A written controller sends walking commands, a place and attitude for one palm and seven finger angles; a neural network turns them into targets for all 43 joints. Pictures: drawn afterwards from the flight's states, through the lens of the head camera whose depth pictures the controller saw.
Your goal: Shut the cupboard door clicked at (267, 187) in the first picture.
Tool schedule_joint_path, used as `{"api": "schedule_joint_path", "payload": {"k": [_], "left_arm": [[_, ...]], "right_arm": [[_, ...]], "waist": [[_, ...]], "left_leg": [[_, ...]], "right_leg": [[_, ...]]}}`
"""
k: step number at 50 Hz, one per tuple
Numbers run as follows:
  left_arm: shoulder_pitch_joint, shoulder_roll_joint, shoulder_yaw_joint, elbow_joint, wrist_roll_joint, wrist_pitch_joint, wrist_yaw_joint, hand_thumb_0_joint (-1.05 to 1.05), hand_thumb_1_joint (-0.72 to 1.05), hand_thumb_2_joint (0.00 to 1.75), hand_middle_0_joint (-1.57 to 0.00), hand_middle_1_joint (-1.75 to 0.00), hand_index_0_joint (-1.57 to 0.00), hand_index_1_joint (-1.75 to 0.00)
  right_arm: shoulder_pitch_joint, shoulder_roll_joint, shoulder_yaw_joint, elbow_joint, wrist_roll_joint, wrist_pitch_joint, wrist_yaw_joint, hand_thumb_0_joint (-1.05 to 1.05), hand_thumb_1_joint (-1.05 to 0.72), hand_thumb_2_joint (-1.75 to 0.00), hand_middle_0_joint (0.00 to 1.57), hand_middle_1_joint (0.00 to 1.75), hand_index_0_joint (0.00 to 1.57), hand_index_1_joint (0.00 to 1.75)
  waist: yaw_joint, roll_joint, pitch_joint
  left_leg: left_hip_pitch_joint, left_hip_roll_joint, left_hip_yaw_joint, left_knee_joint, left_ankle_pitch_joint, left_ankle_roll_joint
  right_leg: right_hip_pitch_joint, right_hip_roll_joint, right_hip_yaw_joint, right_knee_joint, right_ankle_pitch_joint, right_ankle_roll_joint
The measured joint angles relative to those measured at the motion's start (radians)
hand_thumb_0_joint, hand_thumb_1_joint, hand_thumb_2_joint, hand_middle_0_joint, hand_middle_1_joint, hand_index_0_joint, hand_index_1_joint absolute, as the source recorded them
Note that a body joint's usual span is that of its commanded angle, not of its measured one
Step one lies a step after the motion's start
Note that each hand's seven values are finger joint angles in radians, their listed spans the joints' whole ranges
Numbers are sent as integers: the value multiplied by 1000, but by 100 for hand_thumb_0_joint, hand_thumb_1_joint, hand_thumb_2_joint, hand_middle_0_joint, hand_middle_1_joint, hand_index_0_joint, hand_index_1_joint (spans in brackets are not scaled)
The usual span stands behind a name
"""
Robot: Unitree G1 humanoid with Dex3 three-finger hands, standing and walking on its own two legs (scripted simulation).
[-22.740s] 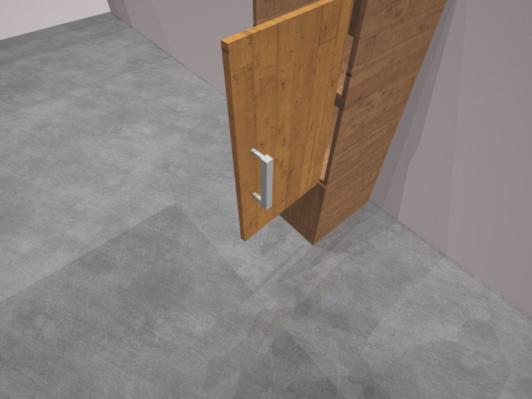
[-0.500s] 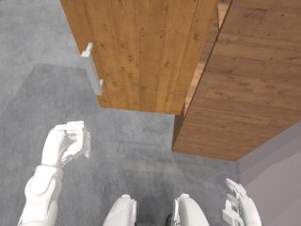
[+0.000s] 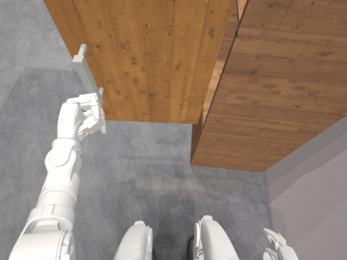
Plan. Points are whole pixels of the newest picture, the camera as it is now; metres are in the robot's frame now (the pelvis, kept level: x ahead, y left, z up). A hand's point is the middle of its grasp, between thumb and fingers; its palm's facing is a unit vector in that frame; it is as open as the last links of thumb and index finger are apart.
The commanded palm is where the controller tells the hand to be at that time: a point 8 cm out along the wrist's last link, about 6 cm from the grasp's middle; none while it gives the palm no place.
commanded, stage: bring the fist close to the handle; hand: left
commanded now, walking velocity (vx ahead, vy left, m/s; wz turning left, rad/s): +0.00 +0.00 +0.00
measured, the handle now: (91, 78) +0.54 +0.21 +0.03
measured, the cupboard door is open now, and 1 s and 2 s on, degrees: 94 91 76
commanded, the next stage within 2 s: push the door shut along its arc in 0.52 s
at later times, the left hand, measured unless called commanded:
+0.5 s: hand (104, 108) +0.45 +0.17 +0.03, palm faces -0.03 -1.00 -0.03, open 3.1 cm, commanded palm +0.43 +0.21 +0.03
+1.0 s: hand (107, 95) +0.49 +0.16 +0.03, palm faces -0.11 -0.99 -0.05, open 3.1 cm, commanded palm +0.48 +0.20 +0.03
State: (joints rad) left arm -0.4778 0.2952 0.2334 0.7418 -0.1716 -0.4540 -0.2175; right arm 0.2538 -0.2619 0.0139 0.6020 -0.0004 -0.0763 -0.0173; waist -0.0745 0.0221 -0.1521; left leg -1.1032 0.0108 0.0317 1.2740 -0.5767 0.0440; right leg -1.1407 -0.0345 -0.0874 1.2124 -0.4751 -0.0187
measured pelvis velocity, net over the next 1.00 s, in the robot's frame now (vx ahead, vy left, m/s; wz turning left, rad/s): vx -0.01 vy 0.00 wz -0.01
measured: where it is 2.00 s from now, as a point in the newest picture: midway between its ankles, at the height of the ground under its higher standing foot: outside the picture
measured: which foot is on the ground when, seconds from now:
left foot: down 0.00-1.00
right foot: down 0.00-1.00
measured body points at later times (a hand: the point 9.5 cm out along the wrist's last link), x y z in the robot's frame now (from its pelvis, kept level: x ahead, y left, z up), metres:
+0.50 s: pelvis +0.00 +0.00 +0.00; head +0.14 +0.00 +0.43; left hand +0.45 +0.22 +0.03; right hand +0.05 -0.27 -0.12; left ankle +0.01 +0.09 -0.62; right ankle +0.05 -0.12 -0.62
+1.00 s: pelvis -0.01 +0.00 -0.01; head +0.15 +0.01 +0.41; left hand +0.49 +0.22 +0.03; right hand +0.05 -0.27 -0.13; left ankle +0.01 +0.09 -0.62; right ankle +0.05 -0.12 -0.62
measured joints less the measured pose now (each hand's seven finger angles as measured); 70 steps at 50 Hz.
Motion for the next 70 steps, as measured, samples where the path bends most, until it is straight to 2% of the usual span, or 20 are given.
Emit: {"api": "schedule_joint_path", "payload": {"k": [11,18,24,31,38,50,59,70], "left_arm": [[-196,65,83,231,25,-41,-22,2,90,90,-129,-150,-130,-150],[-168,63,101,219,22,-56,-37,2,90,90,-129,-150,-130,-150],[-135,50,95,195,23,-72,-26,2,90,90,-129,-150,-130,-150],[-166,44,66,233,29,-85,-21,2,90,90,-130,-150,-130,-150],[-213,57,64,273,47,-86,-31,2,90,90,-130,-150,-130,-150],[-366,144,77,386,48,-52,-96,2,90,90,-130,-150,-131,-150],[-483,235,86,447,56,4,-151,2,90,90,-129,-150,-131,-150],[-602,288,69,488,97,68,-185,2,90,90,-129,-150,-130,-150]], "right_arm": [[42,-7,-3,23,-10,45,15,1,-91,-89,20,30,20,30],[71,-7,-10,20,-8,77,25,1,-91,-89,20,30,20,30],[71,-4,-9,21,-9,82,25,1,-91,-89,20,30,20,30],[44,-4,-7,18,-10,80,25,1,-91,-89,20,30,20,30],[12,-6,-2,6,-12,80,23,1,-91,-89,20,30,20,30],[30,-16,13,17,-12,90,19,1,-91,-89,20,30,20,30],[70,-26,21,33,-12,91,17,1,-91,-89,21,30,20,30],[103,-31,30,40,-21,84,20,1,-91,-89,21,30,20,30]], "waist": [[-37,6,5],[-41,6,10],[-37,4,12],[-31,1,9],[-39,0,9],[-64,10,21],[-101,14,29],[-144,22,32]], "left_leg": [[-48,9,3,14,-1,-3],[-40,14,13,-1,1,-2],[-24,13,9,-13,5,-4],[-22,8,-1,-9,6,-4],[-37,7,-3,6,2,-3],[-105,9,-17,47,-1,-3],[-170,17,-31,82,-3,-1],[-230,23,-34,111,-8,7]], "right_leg": [[-52,8,3,12,4,-5],[-50,15,13,0,9,-3],[-31,16,10,-14,12,-4],[-23,10,1,-13,10,-4],[-36,9,-1,1,7,-4],[-94,8,-15,29,7,-7],[-148,15,-28,44,14,-8],[-199,21,-31,54,21,-1]]}}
